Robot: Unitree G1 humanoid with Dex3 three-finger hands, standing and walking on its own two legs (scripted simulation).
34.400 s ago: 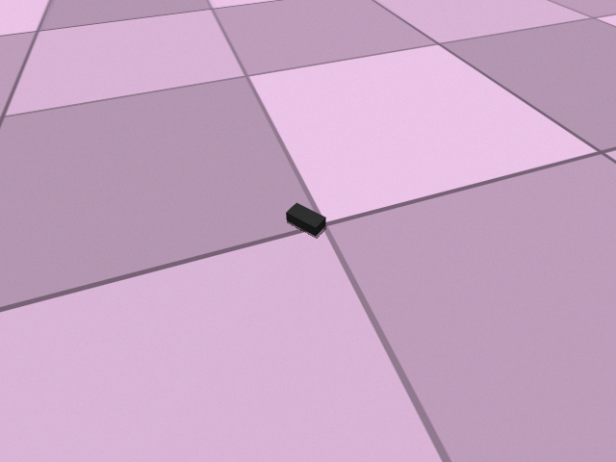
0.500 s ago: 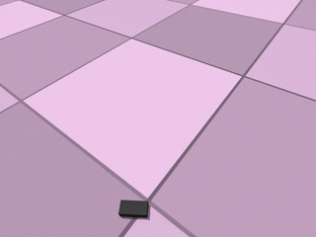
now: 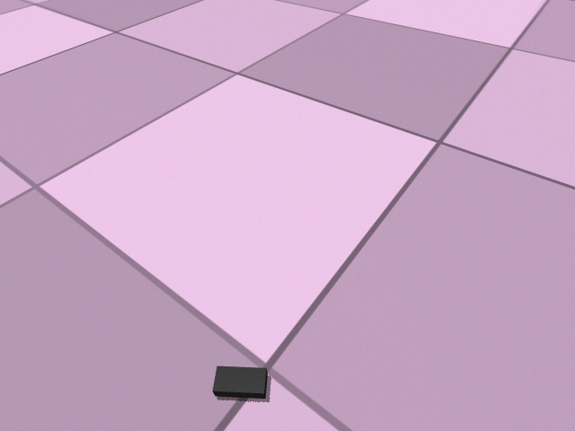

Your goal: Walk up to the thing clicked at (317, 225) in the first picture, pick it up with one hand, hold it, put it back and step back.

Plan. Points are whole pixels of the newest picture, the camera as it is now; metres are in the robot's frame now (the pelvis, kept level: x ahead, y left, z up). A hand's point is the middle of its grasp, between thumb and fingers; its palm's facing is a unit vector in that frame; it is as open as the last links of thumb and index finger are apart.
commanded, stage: stand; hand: left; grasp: from above
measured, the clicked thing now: (241, 382) +0.45 +0.20 -0.76
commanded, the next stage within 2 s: step back in 0.22 s
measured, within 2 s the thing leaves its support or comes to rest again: neither
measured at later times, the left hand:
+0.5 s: hand out of the picture +0.08 +0.31 -0.18, palm faces -0.01 -0.93 -0.38, open 7.4 cm
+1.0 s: hand out of the picture -0.03 +0.30 -0.17, palm faces -0.09 -0.92 -0.39, open 7.4 cm
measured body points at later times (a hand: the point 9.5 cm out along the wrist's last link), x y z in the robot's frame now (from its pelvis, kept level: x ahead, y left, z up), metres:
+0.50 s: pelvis -0.04 +0.04 -0.03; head +0.02 +0.05 +0.42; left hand +0.08 +0.35 -0.15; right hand +0.03 -0.29 -0.14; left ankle -0.04 +0.15 -0.75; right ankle -0.01 -0.12 -0.75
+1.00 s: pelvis -0.14 +0.04 -0.03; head -0.09 +0.03 +0.42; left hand -0.03 +0.35 -0.14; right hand -0.05 -0.27 -0.15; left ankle -0.08 +0.16 -0.72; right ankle -0.15 -0.07 -0.75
